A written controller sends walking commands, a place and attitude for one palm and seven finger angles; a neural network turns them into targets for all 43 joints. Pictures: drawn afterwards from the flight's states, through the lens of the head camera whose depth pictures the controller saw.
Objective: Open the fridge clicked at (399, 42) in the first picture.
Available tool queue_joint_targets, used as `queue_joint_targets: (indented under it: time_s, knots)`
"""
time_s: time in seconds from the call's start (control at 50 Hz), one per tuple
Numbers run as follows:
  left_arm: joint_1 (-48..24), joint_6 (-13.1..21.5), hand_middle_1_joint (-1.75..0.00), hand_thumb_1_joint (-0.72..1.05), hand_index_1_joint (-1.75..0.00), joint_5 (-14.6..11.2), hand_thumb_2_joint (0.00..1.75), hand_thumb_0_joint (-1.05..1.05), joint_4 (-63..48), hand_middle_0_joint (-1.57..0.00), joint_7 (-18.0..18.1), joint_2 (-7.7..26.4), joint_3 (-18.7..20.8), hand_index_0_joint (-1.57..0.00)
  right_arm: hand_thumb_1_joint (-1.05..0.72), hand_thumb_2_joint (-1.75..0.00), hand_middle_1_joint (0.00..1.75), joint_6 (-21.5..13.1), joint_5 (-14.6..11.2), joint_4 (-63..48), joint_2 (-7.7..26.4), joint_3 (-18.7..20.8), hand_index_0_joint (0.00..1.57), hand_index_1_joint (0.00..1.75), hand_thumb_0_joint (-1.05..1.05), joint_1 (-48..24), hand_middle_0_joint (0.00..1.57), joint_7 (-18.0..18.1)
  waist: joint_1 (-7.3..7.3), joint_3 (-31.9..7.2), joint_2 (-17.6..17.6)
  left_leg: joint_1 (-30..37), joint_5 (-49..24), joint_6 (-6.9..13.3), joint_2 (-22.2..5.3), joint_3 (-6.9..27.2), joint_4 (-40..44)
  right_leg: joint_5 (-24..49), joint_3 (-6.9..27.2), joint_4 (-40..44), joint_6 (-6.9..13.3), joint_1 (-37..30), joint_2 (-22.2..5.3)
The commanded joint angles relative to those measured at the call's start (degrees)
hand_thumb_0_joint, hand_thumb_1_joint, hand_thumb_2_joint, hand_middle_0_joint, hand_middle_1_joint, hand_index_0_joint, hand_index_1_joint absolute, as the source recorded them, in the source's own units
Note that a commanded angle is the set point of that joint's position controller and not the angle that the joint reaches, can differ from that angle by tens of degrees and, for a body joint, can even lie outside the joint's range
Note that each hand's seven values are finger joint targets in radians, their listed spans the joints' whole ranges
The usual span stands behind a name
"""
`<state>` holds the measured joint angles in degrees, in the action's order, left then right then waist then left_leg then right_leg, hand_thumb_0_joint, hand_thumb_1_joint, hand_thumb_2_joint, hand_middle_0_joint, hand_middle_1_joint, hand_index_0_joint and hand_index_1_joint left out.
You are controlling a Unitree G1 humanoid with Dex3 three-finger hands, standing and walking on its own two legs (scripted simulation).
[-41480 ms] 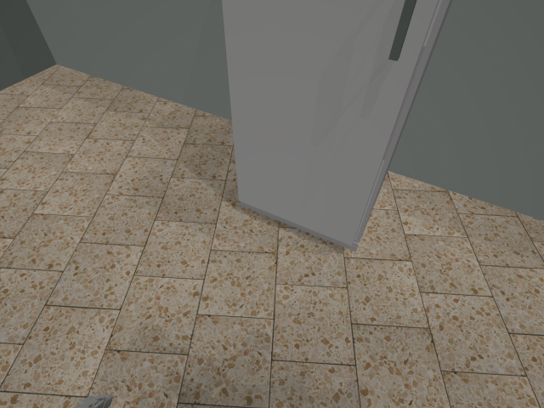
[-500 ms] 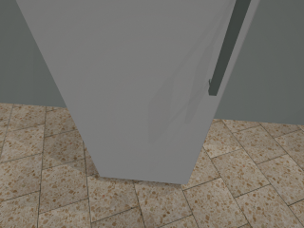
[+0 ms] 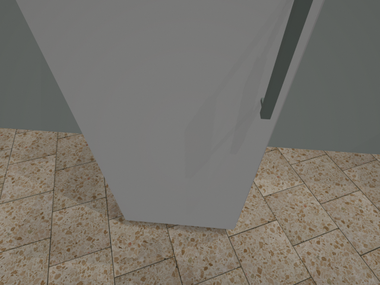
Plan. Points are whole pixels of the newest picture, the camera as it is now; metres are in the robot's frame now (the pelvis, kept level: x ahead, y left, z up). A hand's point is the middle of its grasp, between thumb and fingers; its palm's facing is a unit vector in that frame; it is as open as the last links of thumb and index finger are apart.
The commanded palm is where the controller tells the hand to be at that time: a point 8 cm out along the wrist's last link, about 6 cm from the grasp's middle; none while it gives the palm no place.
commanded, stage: raise the hand to about handle height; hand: right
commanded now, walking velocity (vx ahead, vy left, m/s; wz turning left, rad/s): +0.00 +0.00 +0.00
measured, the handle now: (279, 60) +0.48 -0.14 +0.25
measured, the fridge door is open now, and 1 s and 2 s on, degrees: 0 0 0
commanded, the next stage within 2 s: none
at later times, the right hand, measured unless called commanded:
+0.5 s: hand (310, 284) +0.15 -0.21 -0.01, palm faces +0.11 +0.99 +0.00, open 8.6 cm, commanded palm +0.13 -0.26 +0.02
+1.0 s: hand (352, 228) +0.21 -0.24 +0.11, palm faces +0.09 +0.99 -0.09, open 11.6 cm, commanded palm +0.17 -0.29 +0.13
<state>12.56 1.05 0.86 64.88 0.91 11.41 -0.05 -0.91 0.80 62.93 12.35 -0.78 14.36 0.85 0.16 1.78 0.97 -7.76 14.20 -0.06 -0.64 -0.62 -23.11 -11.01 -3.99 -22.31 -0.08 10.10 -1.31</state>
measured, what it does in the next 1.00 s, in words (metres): stands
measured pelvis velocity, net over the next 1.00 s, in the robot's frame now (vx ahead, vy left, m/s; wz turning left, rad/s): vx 0.00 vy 0.00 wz -0.05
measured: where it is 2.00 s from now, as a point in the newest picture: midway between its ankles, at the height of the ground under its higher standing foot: outside the picture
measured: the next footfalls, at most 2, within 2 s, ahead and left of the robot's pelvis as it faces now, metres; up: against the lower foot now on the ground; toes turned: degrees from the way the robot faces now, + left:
none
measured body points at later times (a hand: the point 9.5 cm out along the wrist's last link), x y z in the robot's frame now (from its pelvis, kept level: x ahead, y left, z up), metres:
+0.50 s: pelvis -0.01 +0.01 -0.05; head +0.00 +0.00 +0.40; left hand +0.21 +0.25 -0.08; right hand +0.14 -0.26 -0.01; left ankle -0.02 +0.12 -0.74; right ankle +0.01 -0.12 -0.74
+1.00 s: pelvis +0.00 +0.00 -0.02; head -0.01 +0.02 +0.43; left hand +0.18 +0.23 -0.09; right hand +0.20 -0.30 +0.12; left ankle -0.02 +0.12 -0.74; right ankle +0.01 -0.12 -0.74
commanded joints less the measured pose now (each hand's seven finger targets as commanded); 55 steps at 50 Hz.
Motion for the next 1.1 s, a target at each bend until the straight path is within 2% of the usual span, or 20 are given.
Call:
queue_joint_targets:
  time_s: [0.0,0.04,0.06,0.08,0.1,0.12,0.14,0.16,0.18,0.24,0.28,0.36,0.4,0.46,0.5,0.56,0.76,0.88,1.0,1.08]
  knots:
    - [0.9,1.0,-0.30,0.90,-0.30,-0.2,0.90,0.00,-2.3,-0.20,0.5,7.7,1.2,-0.20,-0.90,-0.90,0.30,-1.1,0.0,-2.3,7.2,1.5,0.20,0.30,0.00,2.3,0.20,0.8,0.30,-0.1,-0.7,-2.9,-8.7,1.5,-5.6,4.9,4.7,7.6,5.6,3.2,1.0,-1.8,-5.5]
    - [0.8,1.0,-0.30,0.90,-0.30,-0.2,0.90,0.00,-2.2,-0.20,0.5,7.8,1.1,-0.20,-0.90,-0.90,0.30,-1.1,0.0,-2.2,7.3,1.5,0.20,0.30,0.00,2.1,0.20,0.8,0.28,0.1,-0.5,-3.1,-8.0,1.5,-5.6,4.9,4.8,6.9,5.6,3.4,0.9,-1.7,-5.5]
    - [-1.6,1.3,-0.30,0.90,-0.30,-0.8,0.90,0.00,-5.9,-0.20,0.0,6.3,1.0,-0.20,-0.90,-0.90,0.30,-1.6,0.5,-0.3,4.5,0.9,0.20,0.30,0.00,7.1,0.20,3.4,1.01,0.8,-2.0,-4.1,-25.0,0.4,-9.1,7.5,3.5,10.1,2.6,-8.9,-0.5,0.8,-5.8]
    - [0.5,8.7,-0.30,0.90,-0.30,-3.6,0.90,0.00,-24.8,-0.20,2.5,14.3,2.6,-0.20,-0.88,-0.89,0.32,-14.1,-10.7,-87.0,21.6,14.4,0.20,0.32,0.00,-36.1,0.20,3.0,-4.73,-26.7,-11.2,2.0,-21.0,1.7,-2.1,0.6,-2.4,13.6,3.9,-1.4,0.9,-13.3,1.7]
    - [-3.5,12.9,-0.30,0.90,-0.30,-3.3,0.90,0.00,-24.0,-0.20,5.1,8.6,0.7,-0.20,-0.85,-0.88,0.33,-14.0,-7.1,-84.3,25.4,17.5,0.20,0.33,0.00,-23.3,0.20,5.8,-0.59,-21.0,-16.3,-2.2,-12.5,2.0,-0.2,0.4,-4.5,13.7,1.2,-1.3,0.6,-15.5,0.0]
    - [-3.5,15.3,-0.30,0.90,-0.30,-2.8,0.90,0.00,-25.8,-0.20,4.6,7.1,1.3,-0.20,-0.83,-0.87,0.34,-7.7,-8.8,-72.5,4.8,6.2,0.21,0.34,0.00,5.2,0.21,5.1,0.34,-16.2,-15.4,-5.2,-5.0,2.0,0.4,-4.8,-6.4,13.1,2.8,0.0,0.2,-9.9,-1.2]
    - [-2.2,15.8,-0.30,0.90,-0.30,-3.6,0.90,0.00,-24.0,-0.20,4.3,7.7,1.7,-0.20,-0.81,-0.86,0.36,-6.0,-10.1,-65.5,1.0,6.6,0.21,0.36,0.00,6.2,0.21,5.0,-1.90,-8.5,-7.9,-9.0,-3.1,1.1,0.4,-5.4,-5.3,6.3,3.8,-1.5,0.0,-3.7,-0.4]
    - [-3.5,16.4,-0.30,0.90,-0.30,-3.4,0.90,0.00,-27.7,-0.20,4.1,9.2,2.5,-0.20,-0.78,-0.85,0.37,-8.9,-11.1,-68.7,1.8,6.7,0.21,0.37,0.00,1.1,0.21,3.6,-3.10,-0.8,-4.3,-13.3,-0.5,0.5,0.4,-5.6,-4.4,-0.3,4.7,-3.5,0.3,2.3,0.3]
    - [-3.2,16.7,-0.30,0.90,-0.30,-2.6,0.90,0.00,-27.9,-0.20,3.8,9.6,3.4,-0.20,-0.76,-0.84,0.39,-12.4,-11.6,-63.2,2.6,9.4,0.21,0.39,0.00,4.5,0.21,2.0,-2.89,0.9,1.6,-17.4,4.0,0.3,0.7,-5.9,-5.1,-4.7,4.8,-5.6,0.1,6.8,0.5]
    - [-5.3,16.6,-0.30,0.90,-0.30,-1.7,0.90,0.00,-31.9,-0.20,1.5,9.2,4.6,-0.20,-0.69,-0.81,0.43,-24.6,-14.6,-50.7,-1.2,11.0,0.22,0.43,0.00,20.9,0.22,-8.9,2.21,-0.2,12.3,-24.2,10.3,0.8,1.3,-5.3,-12.7,-7.0,3.3,-14.4,-1.1,19.3,1.5]
    - [-6.4,16.5,-0.30,0.90,-0.30,-1.9,0.90,0.00,-35.5,-0.20,0.0,10.2,5.4,-0.20,-0.64,-0.79,0.47,-31.9,-16.4,-49.8,2.3,13.1,0.22,0.47,0.00,20.3,0.22,-17.9,2.10,-2.6,10.4,-25.6,10.9,1.3,0.4,-2.8,-16.4,-8.2,2.6,-19.9,-1.2,23.9,2.0]
    - [-7.9,15.5,-0.30,0.90,-0.30,-3.8,0.90,0.00,-44.1,-0.20,0.9,10.0,4.9,-0.20,-0.55,-0.75,0.53,-25.5,-20.9,-64.5,9.6,20.3,0.22,0.53,0.00,16.2,0.22,-23.4,4.38,-13.7,-0.5,-20.5,8.4,0.9,-0.4,0.3,-17.2,-6.2,0.6,-21.9,0.6,21.6,2.9]
    - [-6.0,15.2,-0.30,0.90,-0.30,-3.4,0.90,0.00,-44.7,-0.20,1.9,9.3,4.2,-0.20,-0.50,-0.73,0.55,-23.7,-22.3,-73.5,10.1,21.1,0.23,0.55,0.00,11.2,0.23,-20.8,3.22,-13.4,-1.5,-21.8,10.6,0.4,0.2,0.7,-16.5,-7.2,2.3,-22.0,0.9,20.7,2.2]
    - [-2.8,15.7,-0.30,0.90,-0.30,-2.5,0.90,0.00,-43.1,-0.20,2.8,8.5,3.7,-0.20,-0.43,-0.70,0.60,-25.5,-20.0,-86.0,10.1,19.3,0.23,0.60,0.00,4.5,0.23,-16.2,0.07,-15.4,-7.0,-22.3,-0.8,0.8,1.1,-0.8,-18.4,-0.4,4.0,-22.9,1.7,15.1,1.0]
    - [-1.3,16.0,-0.30,0.90,-0.30,-2.2,0.90,0.00,-41.4,-0.20,3.3,9.0,3.0,-0.20,-0.39,-0.68,0.63,-26.6,-18.6,-87.7,10.5,16.8,0.24,0.63,0.00,0.6,0.24,-15.8,-2.27,-13.5,-5.4,-23.1,-3.7,0.7,1.4,-1.1,-18.6,1.1,4.9,-23.6,2.0,14.7,0.6]
    - [-1.8,17.2,-0.30,0.90,-0.30,-3.0,0.90,0.00,-39.4,-0.20,4.0,9.4,2.2,-0.20,-0.32,-0.65,0.68,-25.1,-18.5,-83.7,10.5,15.1,0.24,0.68,0.00,-0.9,0.24,-18.5,-3.01,-10.5,-8.3,-23.9,-0.2,0.7,1.3,-1.2,-16.1,-2.2,5.7,-21.9,1.9,13.9,0.5]
    - [-5.4,18.9,-0.30,0.90,-0.30,-4.0,0.90,0.00,-39.7,-0.20,4.9,8.5,0.6,-0.20,-0.08,-0.55,0.82,-9.8,-24.0,-79.0,16.9,27.1,0.26,0.82,0.00,2.3,0.26,-20.9,3.06,-14.7,-2.4,-10.1,-9.5,-0.2,0.6,-2.4,-10.2,5.1,5.4,-14.2,1.6,9.0,0.8]
    - [-4.5,20.8,-0.30,0.90,-0.30,-4.5,0.90,0.00,-39.6,-0.20,4.5,9.0,0.1,-0.20,0.06,-0.49,0.92,-7.3,-24.0,-81.9,16.7,25.8,0.27,0.92,0.00,-2.1,0.27,-21.0,2.58,-12.2,-2.6,-10.0,-9.5,-0.2,1.0,-3.3,-8.1,5.2,5.0,-11.0,1.6,5.7,0.8]
    - [-5.1,21.2,-0.30,0.90,-0.30,-4.8,0.90,0.00,-38.7,-0.20,5.8,9.8,-0.3,-0.20,0.20,-0.43,1.00,-3.1,-23.7,-82.8,22.3,29.7,0.28,1.00,0.00,-10.5,0.28,-21.0,3.27,-9.8,-3.1,-8.3,-7.3,0.0,1.0,-2.8,-4.6,4.3,5.3,-8.3,1.9,2.5,0.8]
    - [-6.0,21.3,-0.30,0.90,-0.30,-5.1,0.90,0.00,-38.3,-0.20,6.2,9.4,-0.9,-0.20,0.29,-0.39,1.07,-0.7,-23.4,-84.5,22.7,29.7,0.29,1.07,0.00,-16.3,0.29,-21.2,3.21,-10.3,-7.2,-6.7,-8.7,0.4,0.9,-3.4,-3.8,5.7,5.4,-6.4,1.7,-1.1,1.2]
